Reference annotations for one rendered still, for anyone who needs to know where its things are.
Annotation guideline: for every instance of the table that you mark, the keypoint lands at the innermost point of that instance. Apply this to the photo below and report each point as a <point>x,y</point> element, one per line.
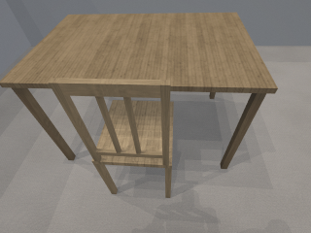
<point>196,52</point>

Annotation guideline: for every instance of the chair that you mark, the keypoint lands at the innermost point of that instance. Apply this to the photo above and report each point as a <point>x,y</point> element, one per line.
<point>135,133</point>

